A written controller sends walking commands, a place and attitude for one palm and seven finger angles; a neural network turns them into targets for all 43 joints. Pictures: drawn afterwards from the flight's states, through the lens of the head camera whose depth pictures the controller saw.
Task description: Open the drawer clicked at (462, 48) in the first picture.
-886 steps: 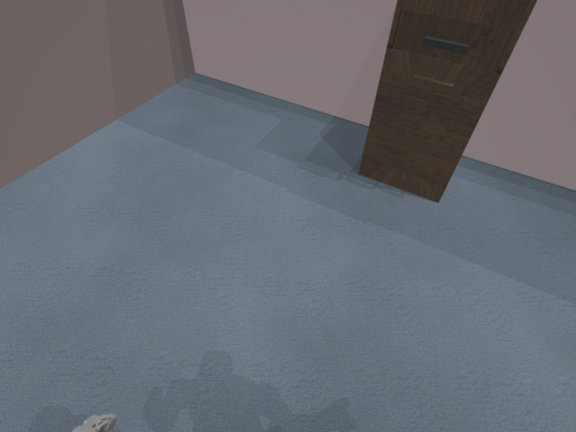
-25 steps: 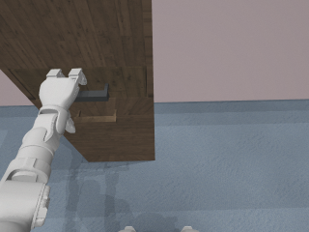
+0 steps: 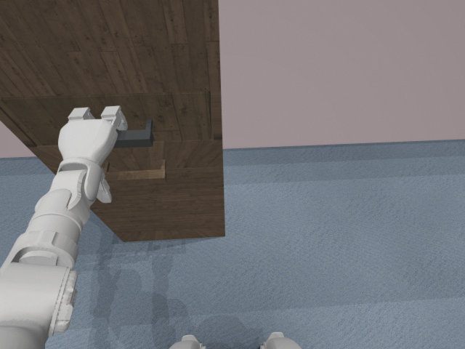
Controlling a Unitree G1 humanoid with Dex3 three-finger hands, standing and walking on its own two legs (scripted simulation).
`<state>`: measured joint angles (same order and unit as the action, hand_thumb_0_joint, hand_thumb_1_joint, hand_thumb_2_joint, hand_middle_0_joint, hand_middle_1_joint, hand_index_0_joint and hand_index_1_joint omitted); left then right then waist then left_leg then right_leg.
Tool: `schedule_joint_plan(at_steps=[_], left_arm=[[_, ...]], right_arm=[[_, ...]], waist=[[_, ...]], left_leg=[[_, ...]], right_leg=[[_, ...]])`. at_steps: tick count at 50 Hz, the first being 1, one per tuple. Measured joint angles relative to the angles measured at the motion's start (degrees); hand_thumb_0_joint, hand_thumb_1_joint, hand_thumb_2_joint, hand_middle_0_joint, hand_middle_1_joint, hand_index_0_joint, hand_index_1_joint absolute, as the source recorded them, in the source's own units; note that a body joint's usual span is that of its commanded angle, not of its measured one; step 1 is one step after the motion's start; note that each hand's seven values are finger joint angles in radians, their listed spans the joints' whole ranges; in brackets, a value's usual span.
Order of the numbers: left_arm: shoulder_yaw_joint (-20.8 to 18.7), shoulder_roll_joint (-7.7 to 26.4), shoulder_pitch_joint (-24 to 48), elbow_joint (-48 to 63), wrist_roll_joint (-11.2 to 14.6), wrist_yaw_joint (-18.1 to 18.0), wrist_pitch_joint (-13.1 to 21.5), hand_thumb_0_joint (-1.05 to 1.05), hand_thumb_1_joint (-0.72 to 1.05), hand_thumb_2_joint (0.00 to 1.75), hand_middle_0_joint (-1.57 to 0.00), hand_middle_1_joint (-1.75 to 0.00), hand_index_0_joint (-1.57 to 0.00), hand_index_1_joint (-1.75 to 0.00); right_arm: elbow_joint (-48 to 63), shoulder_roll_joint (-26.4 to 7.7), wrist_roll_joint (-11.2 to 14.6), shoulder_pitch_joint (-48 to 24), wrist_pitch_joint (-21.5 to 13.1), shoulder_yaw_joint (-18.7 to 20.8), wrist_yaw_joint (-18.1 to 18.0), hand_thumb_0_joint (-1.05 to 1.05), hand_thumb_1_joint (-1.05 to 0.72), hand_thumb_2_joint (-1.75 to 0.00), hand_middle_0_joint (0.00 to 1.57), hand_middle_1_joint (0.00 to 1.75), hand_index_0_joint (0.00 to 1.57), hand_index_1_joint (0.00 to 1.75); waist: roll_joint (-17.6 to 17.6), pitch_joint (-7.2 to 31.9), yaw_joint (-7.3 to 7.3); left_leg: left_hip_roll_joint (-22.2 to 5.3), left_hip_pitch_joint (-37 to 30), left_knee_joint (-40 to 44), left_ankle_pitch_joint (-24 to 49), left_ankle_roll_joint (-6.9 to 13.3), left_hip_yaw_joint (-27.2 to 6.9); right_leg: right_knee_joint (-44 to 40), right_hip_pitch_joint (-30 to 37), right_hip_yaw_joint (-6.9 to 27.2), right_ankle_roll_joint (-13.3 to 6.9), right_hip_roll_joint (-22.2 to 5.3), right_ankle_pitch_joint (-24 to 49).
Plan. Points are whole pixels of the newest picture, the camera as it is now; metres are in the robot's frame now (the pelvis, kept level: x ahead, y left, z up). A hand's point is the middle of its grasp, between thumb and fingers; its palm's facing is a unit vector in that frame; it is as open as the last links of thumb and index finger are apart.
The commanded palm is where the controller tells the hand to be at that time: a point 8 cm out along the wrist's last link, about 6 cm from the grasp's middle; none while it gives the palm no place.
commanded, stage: lower the fingers behind the handle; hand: left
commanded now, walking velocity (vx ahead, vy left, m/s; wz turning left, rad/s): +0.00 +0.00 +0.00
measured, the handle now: (113, 131) +0.52 +0.24 +0.02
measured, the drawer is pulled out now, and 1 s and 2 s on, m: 0.00 0.00 0.05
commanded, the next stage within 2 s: close the thumb around the handle in 0.64 s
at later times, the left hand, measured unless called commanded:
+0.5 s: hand (106, 161) +0.46 +0.24 +0.00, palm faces -0.04 -0.03 -1.00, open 13.8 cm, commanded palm +0.44 +0.24 +0.05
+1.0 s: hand (105, 162) +0.46 +0.25 +0.00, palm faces -0.05 -0.04 -1.00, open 11.9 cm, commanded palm +0.43 +0.25 +0.05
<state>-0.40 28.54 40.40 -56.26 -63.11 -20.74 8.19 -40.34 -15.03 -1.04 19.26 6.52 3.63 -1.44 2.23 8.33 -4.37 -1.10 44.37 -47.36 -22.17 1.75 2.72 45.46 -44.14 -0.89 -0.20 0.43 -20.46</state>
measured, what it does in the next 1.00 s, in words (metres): stands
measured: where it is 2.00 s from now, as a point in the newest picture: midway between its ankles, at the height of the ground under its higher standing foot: outside the picture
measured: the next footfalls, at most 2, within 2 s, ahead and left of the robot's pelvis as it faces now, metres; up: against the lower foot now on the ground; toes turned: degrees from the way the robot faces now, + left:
none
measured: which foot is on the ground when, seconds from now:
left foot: down 0.00-1.00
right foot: down 0.00-1.00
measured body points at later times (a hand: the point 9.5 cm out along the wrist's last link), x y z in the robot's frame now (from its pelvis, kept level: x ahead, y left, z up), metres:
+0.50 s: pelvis +0.00 +0.01 -0.01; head +0.11 +0.00 +0.43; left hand +0.46 +0.24 +0.05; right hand +0.02 -0.27 -0.14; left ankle +0.00 +0.10 -0.70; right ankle +0.00 -0.12 -0.70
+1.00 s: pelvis +0.01 +0.00 -0.01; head +0.11 +0.00 +0.43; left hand +0.46 +0.25 +0.05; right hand +0.04 -0.27 -0.14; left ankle +0.00 +0.10 -0.70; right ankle +0.00 -0.12 -0.70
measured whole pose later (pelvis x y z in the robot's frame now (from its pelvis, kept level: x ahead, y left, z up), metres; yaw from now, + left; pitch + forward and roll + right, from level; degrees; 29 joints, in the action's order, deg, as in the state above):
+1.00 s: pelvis +0.01 +0.00 -0.01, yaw +0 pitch +21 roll -1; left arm -0.9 28.6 39.0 -56.6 -63.0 -21.3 6.8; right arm -40.6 -14.7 -1.4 17.8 7.4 3.2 -1.3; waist 2.4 9.0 -5.1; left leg -1.4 46.9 -50.1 -23.9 1.9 2.7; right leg 47.6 -46.5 -0.8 0.0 0.7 -21.8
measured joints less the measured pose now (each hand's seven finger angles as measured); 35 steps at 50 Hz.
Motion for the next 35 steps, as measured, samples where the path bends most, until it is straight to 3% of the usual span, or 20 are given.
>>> schedule_joint_plan(at_steps=[7,35], left_arm=[[0.0,0.0,1.0,-2.7,-0.6,-0.6,-2.8,0.00,-0.48,0.30,-0.26,-1.19,-0.30,-1.20],[0.4,-1.0,-0.6,-1.3,0.1,-0.8,-2.9,0.00,-0.48,0.30,-0.28,-1.20,-0.32,-1.20]], right_arm=[[-0.5,0.5,-0.2,-0.5,0.0,-0.4,0.3,0.00,-0.91,-0.89,0.21,0.30,0.20,0.30],[-0.6,0.7,-0.4,-0.9,0.5,-0.5,0.4,0.00,-0.91,-0.89,0.21,0.30,0.20,0.30]], waist=[[0.1,-0.1,-0.98],[0.5,0.7,-0.67]], left_leg=[[-0.1,2.3,-1.4,-0.3,0.1,0.0],[-0.2,2.4,-2.8,-1.8,0.3,-0.2]], right_leg=[[1.1,-2.2,0.0,0.1,0.1,-0.2],[2.0,-2.0,-0.1,0.3,0.2,-1.3]])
